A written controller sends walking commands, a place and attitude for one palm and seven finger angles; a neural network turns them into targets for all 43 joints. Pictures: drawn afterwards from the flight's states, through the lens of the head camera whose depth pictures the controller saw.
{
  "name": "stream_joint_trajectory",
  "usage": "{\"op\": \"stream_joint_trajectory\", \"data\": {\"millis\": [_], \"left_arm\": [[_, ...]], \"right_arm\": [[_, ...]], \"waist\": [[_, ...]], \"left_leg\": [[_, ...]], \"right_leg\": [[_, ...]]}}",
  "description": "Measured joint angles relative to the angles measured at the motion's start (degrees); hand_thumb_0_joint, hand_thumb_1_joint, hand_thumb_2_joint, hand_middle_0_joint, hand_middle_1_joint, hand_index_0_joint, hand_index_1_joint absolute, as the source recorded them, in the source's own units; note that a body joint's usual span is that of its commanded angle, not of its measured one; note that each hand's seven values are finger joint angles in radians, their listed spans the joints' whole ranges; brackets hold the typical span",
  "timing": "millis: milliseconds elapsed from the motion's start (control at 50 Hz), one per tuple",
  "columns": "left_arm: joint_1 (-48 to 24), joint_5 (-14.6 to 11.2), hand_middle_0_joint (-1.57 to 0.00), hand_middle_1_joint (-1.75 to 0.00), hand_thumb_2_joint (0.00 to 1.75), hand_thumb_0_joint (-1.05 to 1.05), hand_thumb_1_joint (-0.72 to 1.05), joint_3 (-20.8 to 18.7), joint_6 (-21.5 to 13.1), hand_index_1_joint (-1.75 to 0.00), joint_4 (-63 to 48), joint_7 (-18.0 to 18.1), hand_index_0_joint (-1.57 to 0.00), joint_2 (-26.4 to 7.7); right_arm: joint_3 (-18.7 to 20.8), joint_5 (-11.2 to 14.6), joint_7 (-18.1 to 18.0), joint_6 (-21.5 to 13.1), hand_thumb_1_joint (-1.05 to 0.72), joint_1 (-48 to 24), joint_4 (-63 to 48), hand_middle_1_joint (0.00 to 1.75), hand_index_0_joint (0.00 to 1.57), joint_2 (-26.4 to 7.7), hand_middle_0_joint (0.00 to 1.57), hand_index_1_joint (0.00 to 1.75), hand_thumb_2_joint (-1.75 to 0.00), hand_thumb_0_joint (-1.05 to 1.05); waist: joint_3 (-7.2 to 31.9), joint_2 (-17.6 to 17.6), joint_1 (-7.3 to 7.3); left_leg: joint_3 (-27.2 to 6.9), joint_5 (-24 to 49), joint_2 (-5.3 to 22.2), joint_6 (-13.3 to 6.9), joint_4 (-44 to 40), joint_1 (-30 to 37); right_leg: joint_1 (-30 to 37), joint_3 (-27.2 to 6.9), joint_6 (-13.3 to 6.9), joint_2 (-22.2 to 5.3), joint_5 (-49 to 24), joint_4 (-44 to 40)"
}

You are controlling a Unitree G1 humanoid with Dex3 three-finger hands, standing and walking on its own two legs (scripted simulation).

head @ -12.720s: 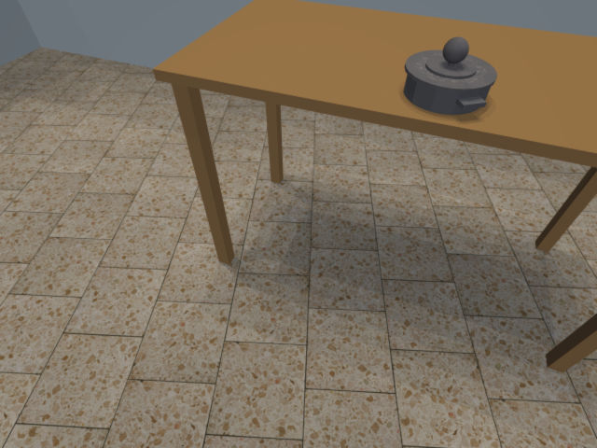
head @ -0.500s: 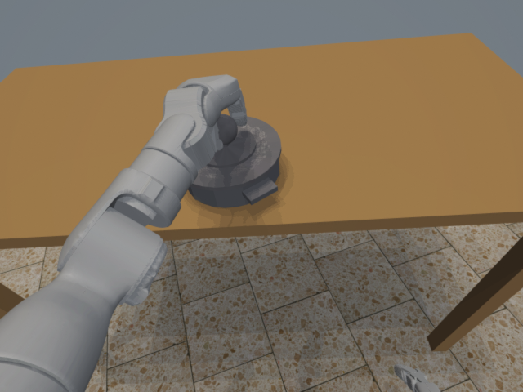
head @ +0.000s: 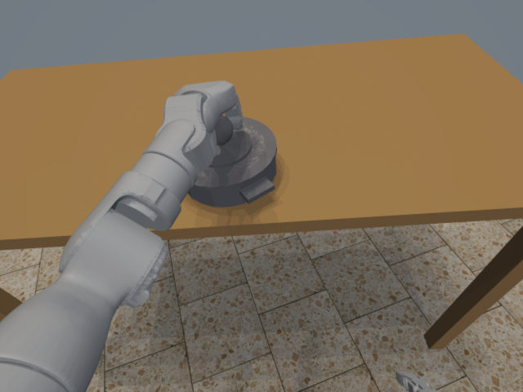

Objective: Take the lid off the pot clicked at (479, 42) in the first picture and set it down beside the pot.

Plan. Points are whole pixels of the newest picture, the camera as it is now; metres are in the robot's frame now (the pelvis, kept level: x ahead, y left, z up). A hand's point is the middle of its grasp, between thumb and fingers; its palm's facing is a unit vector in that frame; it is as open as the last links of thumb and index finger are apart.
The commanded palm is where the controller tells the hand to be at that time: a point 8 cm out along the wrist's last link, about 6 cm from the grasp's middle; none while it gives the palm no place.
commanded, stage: close the fingers and squeeze the knob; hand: left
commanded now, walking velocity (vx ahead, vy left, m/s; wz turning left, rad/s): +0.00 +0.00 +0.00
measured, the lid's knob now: (218, 129) +0.49 +0.08 +0.17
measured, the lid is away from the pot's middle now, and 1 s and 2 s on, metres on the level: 0.01 0.01 0.01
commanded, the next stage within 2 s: lift the lid straight up in 1.54 s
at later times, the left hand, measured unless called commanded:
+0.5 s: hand (216, 137) +0.45 +0.07 +0.18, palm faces -0.35 -0.06 -0.93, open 8.7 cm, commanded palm +0.44 +0.08 +0.24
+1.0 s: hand (213, 134) +0.46 +0.08 +0.18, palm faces -0.32 -0.08 -0.94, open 7.6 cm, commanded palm +0.44 +0.09 +0.24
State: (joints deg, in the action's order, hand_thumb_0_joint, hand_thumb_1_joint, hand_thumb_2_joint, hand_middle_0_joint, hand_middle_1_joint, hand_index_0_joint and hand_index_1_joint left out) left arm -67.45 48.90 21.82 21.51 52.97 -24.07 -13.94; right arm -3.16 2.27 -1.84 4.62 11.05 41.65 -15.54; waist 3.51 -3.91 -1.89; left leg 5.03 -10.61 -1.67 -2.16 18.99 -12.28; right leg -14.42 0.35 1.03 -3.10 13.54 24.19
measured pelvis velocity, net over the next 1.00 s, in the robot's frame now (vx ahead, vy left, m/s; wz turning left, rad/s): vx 0.01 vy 0.00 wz -0.01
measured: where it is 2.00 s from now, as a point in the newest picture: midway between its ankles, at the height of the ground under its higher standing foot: outside the picture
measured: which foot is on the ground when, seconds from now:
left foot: down 0.00-1.00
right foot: down 0.00-1.00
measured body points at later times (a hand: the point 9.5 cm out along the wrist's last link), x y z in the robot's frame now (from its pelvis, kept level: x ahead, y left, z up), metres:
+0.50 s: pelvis +0.00 +0.00 +0.00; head +0.01 -0.04 +0.45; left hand +0.47 +0.08 +0.23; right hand +0.12 -0.25 -0.14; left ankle -0.01 +0.10 -0.74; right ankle -0.02 -0.13 -0.74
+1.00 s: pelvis +0.01 +0.00 +0.00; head +0.01 -0.04 +0.45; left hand +0.47 +0.08 +0.23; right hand +0.14 -0.24 -0.13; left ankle -0.01 +0.10 -0.74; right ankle -0.02 -0.13 -0.74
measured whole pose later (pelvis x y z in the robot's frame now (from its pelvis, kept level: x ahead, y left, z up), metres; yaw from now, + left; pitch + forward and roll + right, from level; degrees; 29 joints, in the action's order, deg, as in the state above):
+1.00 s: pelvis +0.01 +0.00 +0.00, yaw +0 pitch +4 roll +1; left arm -65.0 48.4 20.6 21.3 49.8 -24.4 -14.5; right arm -3.2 2.1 -1.7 4.0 10.3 41.6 -15.9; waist 3.8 -4.4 -1.5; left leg 5.3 -11.2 -1.5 -2.2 18.6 -11.2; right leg -13.3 0.0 1.1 -2.9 13.8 23.4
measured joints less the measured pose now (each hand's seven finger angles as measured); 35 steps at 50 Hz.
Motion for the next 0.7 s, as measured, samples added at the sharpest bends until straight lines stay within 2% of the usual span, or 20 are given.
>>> {"op": "stream_joint_trajectory", "data": {"millis": [120,220,440,560,700], "left_arm": [[-0.8,-0.3,-0.74,-0.31,1.35,0.0,-0.25,-0.5,-0.4,-0.31,2.1,-0.1,-0.73,-0.2],[-1.2,-0.3,-0.67,-0.48,1.22,0.0,-0.16,-0.8,-0.7,-0.48,2.4,-0.1,-0.67,-0.3],[-0.6,-0.3,-0.63,-0.73,1.11,0.0,-0.02,-0.3,-0.4,-0.74,2.4,-0.4,-0.63,0.2],[-0.8,-0.4,-0.64,-0.82,1.07,0.0,0.06,-0.9,-1.2,-0.83,1.7,-0.4,-0.64,-0.4],[-0.8,-0.5,-0.67,-0.9,1.01,0.0,0.14,-1.0,-0.6,-0.89,2.1,-0.5,-0.65,-0.3]], "right_arm": [[-0.1,0.0,-0.6,-0.4,-0.9,0.1,0.4,0.3,0.2,-0.2,0.2,0.3,-0.9,0.01],[0.1,-0.2,-0.8,-1.0,-0.9,0.7,0.9,0.3,0.2,-0.1,0.2,0.3,-0.9,0.01],[0.0,-0.2,-0.6,-0.8,-0.9,0.6,0.9,0.3,0.2,-0.4,0.2,0.3,-0.9,0.01],[0.1,-0.4,-1.0,-1.6,-0.9,0.1,0.8,0.3,0.2,-0.2,0.2,0.3,-0.9,0.01],[0.0,-0.3,-0.7,-1.3,-0.9,0.1,0.8,0.3,0.2,-0.1,0.2,0.3,-0.9,0.01]], "waist": [[-0.3,-0.1,-0.27],[-0.1,0.0,-0.34],[-0.2,-0.3,-0.21],[-0.4,-0.2,-0.02],[0.2,-0.1,-0.02]], "left_leg": [[0.0,0.1,0.1,0.0,0.0,-0.1],[0.0,0.2,0.1,0.1,-0.2,-0.1],[0.0,-0.1,0.3,0.2,-0.2,0.5],[0.0,0.1,0.2,0.3,-0.4,0.2],[0.0,-0.3,0.3,0.2,-0.3,0.3]], "right_leg": [[-0.2,-0.1,-0.1,0.1,-0.1,0.1],[-0.3,-0.1,-0.2,0.1,0.0,0.1],[0.3,0.0,-0.3,0.3,0.2,0.0],[-0.1,-0.1,-0.3,0.3,0.1,0.0],[0.2,-0.1,-0.2,0.3,0.3,-0.2]]}}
